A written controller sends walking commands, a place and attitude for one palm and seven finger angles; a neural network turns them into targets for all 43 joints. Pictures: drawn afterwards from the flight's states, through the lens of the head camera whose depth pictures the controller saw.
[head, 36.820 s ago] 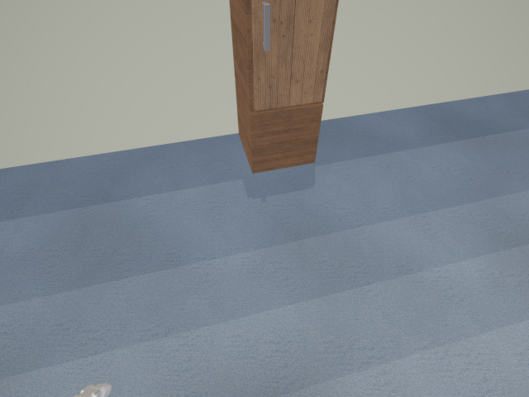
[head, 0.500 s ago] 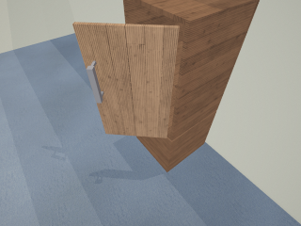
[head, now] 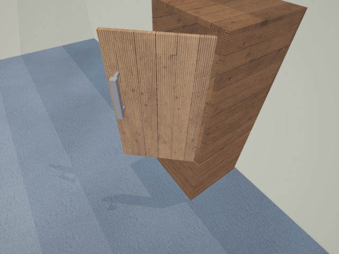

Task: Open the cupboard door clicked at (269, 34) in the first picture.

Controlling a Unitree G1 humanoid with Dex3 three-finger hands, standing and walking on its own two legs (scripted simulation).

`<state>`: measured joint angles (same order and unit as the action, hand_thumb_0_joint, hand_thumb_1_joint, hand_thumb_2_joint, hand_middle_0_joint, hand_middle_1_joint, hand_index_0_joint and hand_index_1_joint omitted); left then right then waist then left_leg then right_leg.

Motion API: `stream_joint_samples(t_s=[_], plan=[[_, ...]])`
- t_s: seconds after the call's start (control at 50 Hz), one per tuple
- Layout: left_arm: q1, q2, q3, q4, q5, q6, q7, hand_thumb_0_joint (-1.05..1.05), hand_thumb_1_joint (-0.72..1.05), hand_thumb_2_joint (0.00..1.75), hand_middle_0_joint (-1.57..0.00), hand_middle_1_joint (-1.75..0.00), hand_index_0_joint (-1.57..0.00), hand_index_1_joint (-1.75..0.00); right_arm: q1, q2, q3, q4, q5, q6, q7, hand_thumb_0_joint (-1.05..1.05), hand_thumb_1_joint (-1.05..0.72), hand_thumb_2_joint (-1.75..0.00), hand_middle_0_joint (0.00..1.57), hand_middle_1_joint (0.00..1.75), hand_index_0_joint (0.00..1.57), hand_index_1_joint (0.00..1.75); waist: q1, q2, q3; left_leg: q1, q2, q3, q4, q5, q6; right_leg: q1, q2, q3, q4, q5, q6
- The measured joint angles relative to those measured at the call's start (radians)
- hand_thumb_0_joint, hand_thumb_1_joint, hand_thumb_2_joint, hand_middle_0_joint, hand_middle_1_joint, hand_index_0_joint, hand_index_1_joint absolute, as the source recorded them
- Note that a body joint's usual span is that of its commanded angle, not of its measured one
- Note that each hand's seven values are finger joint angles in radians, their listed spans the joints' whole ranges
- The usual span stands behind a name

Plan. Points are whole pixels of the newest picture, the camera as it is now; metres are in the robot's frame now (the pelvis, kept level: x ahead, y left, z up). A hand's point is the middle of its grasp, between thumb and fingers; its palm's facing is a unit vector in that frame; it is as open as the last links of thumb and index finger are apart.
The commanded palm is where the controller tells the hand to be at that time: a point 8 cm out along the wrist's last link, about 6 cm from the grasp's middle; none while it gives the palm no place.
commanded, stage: shuffle to correct the standing spot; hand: left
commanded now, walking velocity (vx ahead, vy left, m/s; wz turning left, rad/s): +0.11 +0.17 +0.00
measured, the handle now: (119, 96) +0.60 +0.22 +0.04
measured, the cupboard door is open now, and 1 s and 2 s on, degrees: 47 47 47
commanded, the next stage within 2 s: come to a stop and stand still in 0.04 s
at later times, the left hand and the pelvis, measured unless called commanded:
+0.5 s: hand out of the picture +0.06 +0.20 -0.18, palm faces +0.03 -0.97 -0.23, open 7.2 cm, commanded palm none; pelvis +0.04 +0.02 +0.00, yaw -2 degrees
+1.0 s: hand out of the picture +0.02 +0.19 -0.16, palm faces -0.02 -0.97 -0.24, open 7.3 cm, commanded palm none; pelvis -0.02 +0.01 +0.00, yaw -3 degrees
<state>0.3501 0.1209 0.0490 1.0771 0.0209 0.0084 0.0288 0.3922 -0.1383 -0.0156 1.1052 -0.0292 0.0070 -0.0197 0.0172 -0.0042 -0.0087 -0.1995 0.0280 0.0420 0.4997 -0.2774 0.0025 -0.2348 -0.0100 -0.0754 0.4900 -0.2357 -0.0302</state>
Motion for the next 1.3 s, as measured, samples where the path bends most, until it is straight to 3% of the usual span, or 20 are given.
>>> stream_joint_samples(t_s=[0.06,0.16,0.24,0.32,0.4,0.52,0.7,0.9,1.3], plan=[[0.000,0.013,0.008,-0.003,0.002,0.010,-0.003,0.00,0.91,0.90,-0.20,-0.30,-0.20,-0.30,0.017,0.000,-0.002,-0.011,-0.003,-0.010,-0.002,0.00,-0.91,-0.90,0.20,0.30,0.20,0.30,0.001,-0.026,0.000,0.014,-0.025,0.021,-0.013,-0.001,0.006,-0.022,-0.026,0.019,0.058,-0.062,-0.003],[-0.016,0.019,0.007,-0.015,0.010,0.007,-0.011,0.00,0.91,0.90,-0.20,-0.30,-0.19,-0.30,0.029,0.002,-0.001,-0.031,-0.004,-0.017,-0.008,0.00,-0.91,-0.90,0.20,0.30,0.20,0.30,-0.008,-0.017,0.013,0.030,-0.045,0.050,-0.045,-0.010,0.030,-0.092,-0.043,0.005,0.220,-0.192,-0.022],[-0.039,0.015,0.001,-0.027,0.005,-0.027,-0.007,0.00,0.91,0.90,-0.20,-0.30,-0.19,-0.30,0.019,0.014,0.011,-0.023,0.002,-0.023,-0.011,0.00,-0.91,-0.90,0.20,0.30,0.20,0.30,-0.004,-0.006,0.037,0.022,-0.052,0.060,0.001,-0.048,0.023,-0.050,-0.043,-0.001,0.094,-0.040,-0.004],[-0.047,0.013,-0.013,-0.001,-0.007,-0.036,0.007,0.01,0.93,0.90,-0.20,-0.30,-0.19,-0.30,-0.017,0.025,0.012,-0.003,0.012,-0.020,-0.015,0.00,-0.91,-0.90,0.20,0.30,0.20,0.30,-0.019,0.013,0.030,0.040,-0.042,0.042,0.004,-0.068,0.013,-0.019,-0.035,-0.021,0.088,-0.087,0.007],[-0.065,0.021,-0.019,0.010,-0.009,-0.016,0.022,0.01,0.94,0.90,-0.20,-0.30,-0.20,-0.30,-0.069,0.042,0.016,0.001,0.008,-0.029,-0.030,0.01,-0.91,-0.90,0.20,0.30,0.20,0.30,-0.013,-0.008,0.035,0.072,-0.044,0.051,-0.040,-0.053,0.018,-0.001,-0.034,-0.011,0.067,-0.080,0.012],[-0.095,0.028,-0.017,-0.011,-0.008,-0.003,0.025,0.01,0.94,0.90,-0.20,-0.30,-0.20,-0.30,-0.114,0.012,0.000,-0.006,0.012,-0.022,-0.039,0.02,-0.93,-0.90,0.20,0.30,0.20,0.30,-0.001,-0.009,0.066,0.077,-0.044,0.060,-0.049,-0.040,0.019,-0.001,-0.031,-0.002,0.059,-0.069,0.013],[-0.094,0.029,-0.040,-0.031,-0.009,-0.017,0.032,0.00,0.93,0.90,-0.20,-0.30,-0.20,-0.30,-0.154,-0.031,-0.014,-0.069,0.019,-0.003,-0.016,0.01,-0.92,-0.90,0.20,0.30,0.20,0.30,-0.019,0.019,0.066,0.017,-0.013,0.059,0.027,-0.050,0.008,-0.034,-0.005,-0.006,0.069,-0.033,-0.005],[-0.080,0.035,-0.060,-0.043,-0.010,-0.005,0.005,0.00,0.92,0.90,-0.20,-0.30,-0.20,-0.30,-0.111,-0.047,0.009,-0.101,0.003,-0.001,0.002,0.00,-0.93,-0.90,0.20,0.30,0.20,0.30,-0.021,0.042,0.021,0.026,-0.022,0.063,-0.006,0.007,0.016,-0.025,-0.012,-0.002,0.040,0.013,-0.006],[-0.041,0.011,-0.055,0.013,-0.015,-0.009,-0.004,0.00,0.91,0.90,-0.20,-0.30,-0.20,-0.30,0.014,-0.003,0.027,0.012,0.000,-0.004,0.001,0.00,-0.91,-0.90,0.20,0.30,0.20,0.30,-0.027,0.007,0.036,-0.026,-0.020,0.042,-0.021,0.043,0.009,-0.061,-0.001,-0.010,0.005,0.053,-0.017]])
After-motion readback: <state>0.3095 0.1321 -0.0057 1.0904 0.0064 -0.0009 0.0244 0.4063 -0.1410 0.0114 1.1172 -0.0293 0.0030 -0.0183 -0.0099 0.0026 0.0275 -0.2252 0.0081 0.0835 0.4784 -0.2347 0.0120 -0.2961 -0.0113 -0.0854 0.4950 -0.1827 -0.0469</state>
